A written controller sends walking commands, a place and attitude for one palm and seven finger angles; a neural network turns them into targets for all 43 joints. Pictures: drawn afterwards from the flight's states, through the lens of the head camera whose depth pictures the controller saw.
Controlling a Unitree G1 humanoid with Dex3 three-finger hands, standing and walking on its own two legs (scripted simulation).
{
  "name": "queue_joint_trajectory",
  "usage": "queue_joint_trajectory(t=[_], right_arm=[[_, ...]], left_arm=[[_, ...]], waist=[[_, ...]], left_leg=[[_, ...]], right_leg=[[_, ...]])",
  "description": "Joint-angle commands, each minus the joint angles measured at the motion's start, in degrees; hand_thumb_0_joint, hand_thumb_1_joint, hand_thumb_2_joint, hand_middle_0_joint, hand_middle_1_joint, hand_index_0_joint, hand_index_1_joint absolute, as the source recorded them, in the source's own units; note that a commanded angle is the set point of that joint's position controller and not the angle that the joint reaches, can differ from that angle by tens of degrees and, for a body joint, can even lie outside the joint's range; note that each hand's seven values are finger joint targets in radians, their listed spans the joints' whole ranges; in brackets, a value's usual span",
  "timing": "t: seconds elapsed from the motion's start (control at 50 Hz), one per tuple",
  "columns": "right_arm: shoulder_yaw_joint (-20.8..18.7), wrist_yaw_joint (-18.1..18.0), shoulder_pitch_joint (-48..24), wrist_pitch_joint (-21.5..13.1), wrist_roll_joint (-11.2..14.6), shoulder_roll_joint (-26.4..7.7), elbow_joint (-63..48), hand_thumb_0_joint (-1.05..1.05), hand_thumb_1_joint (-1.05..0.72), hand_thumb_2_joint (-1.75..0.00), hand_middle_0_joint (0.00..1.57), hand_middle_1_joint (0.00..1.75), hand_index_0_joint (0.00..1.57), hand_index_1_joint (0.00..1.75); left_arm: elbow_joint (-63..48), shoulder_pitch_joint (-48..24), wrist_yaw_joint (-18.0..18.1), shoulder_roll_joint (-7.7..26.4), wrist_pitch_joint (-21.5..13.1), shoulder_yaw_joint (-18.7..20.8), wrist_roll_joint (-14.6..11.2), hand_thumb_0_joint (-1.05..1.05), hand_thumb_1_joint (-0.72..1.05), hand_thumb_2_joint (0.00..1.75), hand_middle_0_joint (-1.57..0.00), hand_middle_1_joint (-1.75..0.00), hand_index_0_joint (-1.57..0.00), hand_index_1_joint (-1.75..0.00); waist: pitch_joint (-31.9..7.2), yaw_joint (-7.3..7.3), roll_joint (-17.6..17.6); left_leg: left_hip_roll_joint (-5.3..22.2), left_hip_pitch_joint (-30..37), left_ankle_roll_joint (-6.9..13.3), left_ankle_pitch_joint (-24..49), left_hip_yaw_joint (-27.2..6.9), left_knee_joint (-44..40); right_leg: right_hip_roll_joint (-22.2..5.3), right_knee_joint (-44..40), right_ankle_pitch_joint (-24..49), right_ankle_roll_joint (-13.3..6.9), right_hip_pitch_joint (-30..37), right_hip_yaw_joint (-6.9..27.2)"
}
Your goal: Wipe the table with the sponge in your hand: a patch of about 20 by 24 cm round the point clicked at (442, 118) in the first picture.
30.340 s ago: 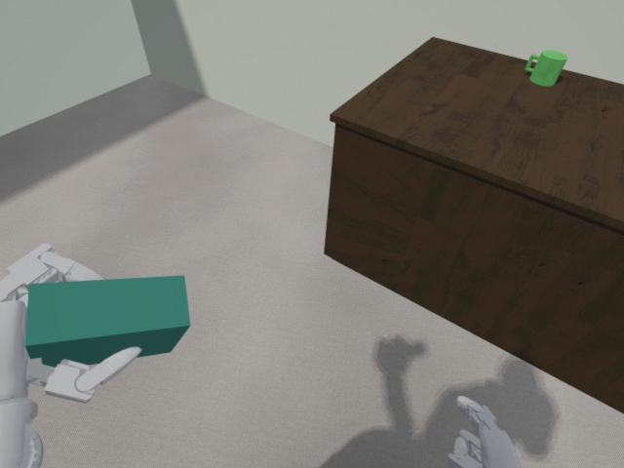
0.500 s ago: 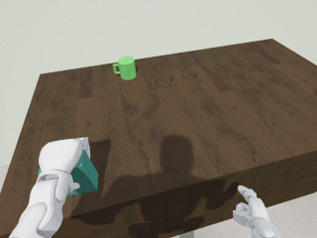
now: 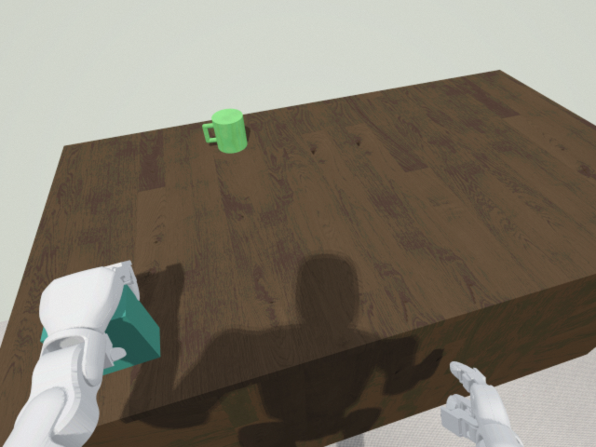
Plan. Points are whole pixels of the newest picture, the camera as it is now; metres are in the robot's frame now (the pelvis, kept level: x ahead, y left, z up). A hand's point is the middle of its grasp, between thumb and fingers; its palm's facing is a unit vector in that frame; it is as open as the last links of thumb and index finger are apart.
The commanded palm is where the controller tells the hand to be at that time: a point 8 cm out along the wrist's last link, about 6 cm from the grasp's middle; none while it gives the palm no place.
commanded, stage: lower the sponge onto the table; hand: left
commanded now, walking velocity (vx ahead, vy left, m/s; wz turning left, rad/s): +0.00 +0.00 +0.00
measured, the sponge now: (114, 340) +0.23 +0.32 +0.00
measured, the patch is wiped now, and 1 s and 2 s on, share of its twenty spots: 0.00 0.20 0.30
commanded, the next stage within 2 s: wipe forward along the first lane in 0.56 s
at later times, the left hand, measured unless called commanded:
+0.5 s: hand (121, 323) +0.24 +0.30 +0.03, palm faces -0.03 -0.07 -1.00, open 9.5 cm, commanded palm +0.21 +0.29 +0.08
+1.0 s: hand (127, 303) +0.27 +0.31 +0.03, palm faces -0.09 -0.03 -1.00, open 9.6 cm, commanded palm +0.25 +0.30 +0.06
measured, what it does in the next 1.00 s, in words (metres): stands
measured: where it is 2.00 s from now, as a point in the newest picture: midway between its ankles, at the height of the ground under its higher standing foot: outside the picture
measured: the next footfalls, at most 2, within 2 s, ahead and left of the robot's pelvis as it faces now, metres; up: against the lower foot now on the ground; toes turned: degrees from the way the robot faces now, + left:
none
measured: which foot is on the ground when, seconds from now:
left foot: down 0.00-1.00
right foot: down 0.00-1.00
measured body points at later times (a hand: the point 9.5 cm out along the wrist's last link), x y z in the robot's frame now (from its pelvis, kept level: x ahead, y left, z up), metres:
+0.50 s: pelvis +0.00 +0.00 +0.00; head -0.01 -0.03 +0.45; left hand +0.24 +0.30 +0.09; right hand +0.23 -0.21 -0.09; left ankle +0.00 +0.09 -0.74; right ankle +0.01 -0.10 -0.74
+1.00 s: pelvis -0.01 -0.02 -0.01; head +0.00 -0.05 +0.44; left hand +0.27 +0.31 +0.08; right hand +0.20 -0.25 -0.11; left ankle +0.00 +0.09 -0.74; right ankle +0.01 -0.10 -0.74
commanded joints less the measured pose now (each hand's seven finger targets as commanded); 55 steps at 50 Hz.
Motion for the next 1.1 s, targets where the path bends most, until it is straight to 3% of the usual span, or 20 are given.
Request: queue_joint_trajectory(t=[0.0, 0.08, 0.14, 0.18, 0.24, 0.3, 0.34, 0.4, 0.44, 0.46, 0.54, 0.7, 0.74, 0.76, 0.84, 0.9, 0.94, 0.96, 1.04, 1.08], right_arm=[[-1.8, 0.3, -12.8, -2.3, 0.6, -7.0, -9.9, 0.0, -0.9, -0.9, 0.2, 0.3, 0.2, 0.3], [-1.8, -0.4, -11.9, -3.0, 0.1, -6.5, -10.5, 0.0, -0.9, -0.9, 0.2, 0.3, 0.2, 0.3], [-2.1, -0.9, -10.7, -3.8, -0.4, -6.5, -10.0, 0.0, -0.9, -0.9, 0.2, 0.3, 0.2, 0.3], [-2.0, -0.8, -10.0, -4.0, -0.3, -5.7, -9.8, 0.0, -0.9, -0.9, 0.2, 0.3, 0.2, 0.3], [-2.0, -0.6, -10.1, -3.2, 0.0, -6.6, -9.1, 0.0, -0.9, -0.9, 0.2, 0.3, 0.2, 0.3], [-1.9, -0.3, -10.9, -2.9, 0.0, -6.3, -9.6, 0.0, -0.9, -0.9, 0.2, 0.3, 0.2, 0.3], [-1.9, -0.4, -10.8, -2.5, 0.1, -7.1, -9.3, 0.0, -0.9, -0.9, 0.2, 0.3, 0.2, 0.3], [-1.9, -0.1, -11.3, -2.6, 0.2, -6.2, -9.9, 0.0, -0.9, -0.9, 0.2, 0.3, 0.2, 0.3], [-1.9, -0.1, -10.8, -2.5, 0.2, -7.0, -9.4, 0.0, -0.9, -0.9, 0.2, 0.3, 0.2, 0.3], [-2.0, 0.0, -10.5, -2.3, 0.3, -6.5, -10.0, 0.0, -0.9, -0.9, 0.2, 0.3, 0.2, 0.3], [-1.9, -0.3, -10.5, -2.1, 0.5, -7.1, -9.4, 0.0, -0.9, -0.9, 0.2, 0.3, 0.2, 0.3], [-1.7, -0.8, -8.7, -1.7, 0.9, -7.0, -9.1, 0.0, -0.9, -0.9, 0.2, 0.3, 0.2, 0.3], [-1.9, -1.1, -7.6, -1.6, 1.0, -7.8, -8.1, 0.0, -0.9, -0.9, 0.2, 0.3, 0.2, 0.3], [-2.0, -1.3, -7.1, -1.6, 1.0, -7.3, -8.7, 0.0, -0.9, -0.9, 0.2, 0.3, 0.2, 0.3], [-2.4, -1.2, -5.6, -1.7, 1.2, -7.9, -8.0, 0.0, -0.9, -0.9, 0.2, 0.3, 0.2, 0.3], [-2.3, -1.1, -4.8, -1.8, 1.4, -7.8, -8.6, 0.0, -0.9, -0.9, 0.2, 0.3, 0.2, 0.3], [-2.4, -1.1, -4.1, -1.7, 1.4, -8.6, -8.0, 0.0, -0.9, -0.9, 0.2, 0.3, 0.2, 0.3], [-2.4, -1.2, -3.2, -1.5, 1.5, -8.3, -8.6, 0.0, -0.9, -0.9, 0.2, 0.3, 0.2, 0.3], [-2.7, -1.3, -2.0, -1.4, 1.6, -9.1, -7.7, 0.0, -0.9, -0.9, 0.2, 0.3, 0.2, 0.3], [-2.7, -1.3, -1.1, -1.4, 1.7, -8.8, -8.2, 0.0, -0.9, -0.9, 0.2, 0.3, 0.2, 0.3]], left_arm=[[-7.4, -10.6, 1.0, 9.0, 5.4, 3.4, -0.1, 0.0, 0.1, 1.3, -1.2, -1.6, -1.2, -1.6], [-11.0, -16.1, -0.5, 9.4, 3.9, 1.4, 1.3, 0.0, 0.1, 1.3, -1.2, -1.6, -1.2, -1.6], [-12.5, -18.6, 0.4, 12.2, 0.6, 3.6, 2.2, 0.0, 0.1, 1.3, -1.2, -1.6, -1.2, -1.6], [-9.0, -16.3, 0.7, 7.4, 0.3, 0.4, 2.5, 0.0, 0.1, 1.3, -1.2, -1.6, -1.2, -1.6], [-6.0, -15.2, 1.4, 10.4, 1.0, 3.9, 2.0, 0.0, 0.1, 1.3, -1.2, -1.6, -1.2, -1.6], [-4.8, -16.0, 2.3, 8.0, 2.3, 2.0, 2.8, 0.0, 0.1, 1.3, -1.2, -1.6, -1.2, -1.6], [-4.0, -16.5, 2.8, 12.2, 2.8, 5.6, 2.5, 0.0, 0.1, 1.3, -1.2, -1.6, -1.2, -1.6], [-3.4, -14.7, 2.7, 6.4, 3.5, 0.9, 2.7, 0.0, 0.1, 1.3, -1.2, -1.6, -1.2, -1.6], [-2.4, -14.8, 2.7, 9.4, 3.9, 3.3, 2.5, 0.0, 0.1, 1.3, -1.2, -1.6, -1.2, -1.6], [-1.9, -13.3, 2.3, 6.7, 4.2, 1.1, 2.4, 0.0, 0.1, 1.3, -1.2, -1.6, -1.2, -1.6], [0.6, -14.9, 2.0, 9.0, 4.7, 2.6, 2.1, 0.0, 0.1, 1.3, -1.2, -1.6, -1.2, -1.6], [6.8, -20.5, 0.8, 6.7, 3.7, -1.0, 2.9, 0.0, 0.1, 1.3, -1.2, -1.6, -1.2, -1.6], [9.4, -22.4, 0.9, 11.0, 3.2, 2.5, 3.0, 0.0, 0.1, 1.3, -1.2, -1.6, -1.2, -1.6], [9.7, -23.3, 0.7, 8.0, 2.9, -0.1, 3.2, 0.0, 0.1, 1.3, -1.2, -1.6, -1.2, -1.6], [14.1, -23.2, 0.7, 10.8, 1.4, 2.6, 3.1, 0.0, 0.1, 1.3, -1.2, -1.6, -1.2, -1.6], [17.0, -21.7, 0.4, 9.3, 0.5, 1.4, 2.9, 0.0, 0.1, 1.3, -1.2, -1.6, -1.2, -1.6], [18.4, -22.6, 0.5, 12.9, -0.2, 4.5, 2.6, 0.0, 0.1, 1.3, -1.2, -1.6, -1.2, -1.6], [18.8, -23.8, 0.4, 11.0, -0.5, 2.4, 2.5, 0.0, 0.1, 1.3, -1.2, -1.6, -1.2, -1.6], [22.4, -26.3, 0.8, 15.8, -1.8, 6.0, 3.1, 0.0, 0.1, 1.3, -1.2, -1.6, -1.2, -1.6], [24.8, -26.1, 0.8, 15.0, -2.4, 5.0, 3.4, 0.0, 0.1, 1.3, -1.2, -1.6, -1.2, -1.6]], waist=[[-9.2, -0.59, -2.2], [-11.7, -1.85, -2.2], [-12.6, -1.68, 0.2], [-10.7, -1.74, -0.4], [-9.1, -0.86, -0.2], [-10.1, -0.6, -1.7], [-10.6, -0.31, -1.8], [-11.2, -0.76, -3.2], [-10.5, -0.7, -3.0], [-10.7, -0.88, -2.6], [-9.2, -1.12, -4.3], [-7.5, -2.78, -5.5], [-7.8, -2.76, -6.4], [-9.3, -3.03, -6.0], [-10.7, -2.8, -6.6], [-11.0, -3.01, -8.0], [-11.0, -2.9, -7.9], [-11.1, -3.62, -8.1], [-9.7, -3.76, -7.8], [-10.2, -3.77, -8.4]], left_leg=[[1.6, 1.8, -1.8, 10.7, -4.5, -3.6], [1.5, 3.6, -0.7, 10.2, -4.7, -2.6], [1.8, 4.7, -0.8, 9.5, -5.3, -2.5], [1.9, 4.2, -1.4, 9.5, -5.5, -2.6], [1.8, 2.3, -1.9, 7.5, -5.4, -3.6], [1.9, 2.0, -2.0, 8.2, -5.1, -3.5], [1.6, 1.4, -1.9, 7.8, -5.0, -3.5], [1.7, 1.7, -1.7, 9.4, -4.6, -2.8], [1.4, 1.0, -1.7, 8.6, -4.7, -2.7], [1.4, 0.6, -1.3, 8.3, -4.2, -2.4], [1.0, -0.5, -1.0, 6.5, -4.1, -2.1], [0.5, -2.8, -0.6, 3.6, -3.3, -0.9], [0.3, -3.5, -0.5, 3.1, -3.2, -0.5], [0.2, -3.7, -0.3, 3.3, -2.6, 0.0], [-0.1, -5.2, -0.4, 4.1, -2.4, 1.1], [-0.2, -6.8, -0.2, 4.5, -1.9, 2.1], [-0.4, -8.2, -0.2, 4.0, -2.0, 2.5], [-0.3, -9.0, 0.1, 3.5, -1.6, 2.6], [-0.2, -11.0, 0.1, 1.6, -1.4, 3.3], [-0.4, -12.4, 0.2, 1.0, -1.1, 3.9]], right_leg=[[-2.5, -3.4, 8.9, -2.4, 2.2, 3.8], [-2.2, -3.2, 8.1, -2.3, 2.1, 3.8], [-1.5, -2.9, 6.6, -2.7, 1.1, 4.5], [-1.5, -2.8, 5.8, -2.7, -0.4, 3.1], [-1.3, -3.0, 4.3, -3.0, -0.5, 4.0], [-1.6, -2.5, 4.9, -2.8, -0.3, 3.0], [-1.5, -2.6, 5.0, -3.0, 0.8, 4.4], [-1.8, -2.2, 6.9, -2.6, 0.5, 3.4], [-1.5, -2.3, 6.6, -2.9, 0.3, 4.5], [-1.7, -2.2, 6.4, -2.7, 0.8, 3.3], [-1.7, -2.7, 5.6, -2.6, -0.2, 4.5], [-1.8, -2.6, 3.5, -2.2, -3.1, 3.9], [-1.6, -2.6, 3.5, -2.3, -3.1, 4.9], [-1.8, -2.1, 4.1, -2.1, -2.5, 3.8], [-1.8, -1.1, 7.3, -2.2, -2.0, 5.1], [-2.3, -0.5, 10.2, -1.7, -1.5, 4.9], [-2.2, -0.2, 10.6, -1.9, -1.4, 6.0], [-2.4, 0.0, 10.3, -1.5, -1.3, 4.9], [-2.3, -0.2, 7.8, -1.6, -3.4, 6.0], [-2.5, 0.2, 7.2, -1.3, -3.2, 5.7]])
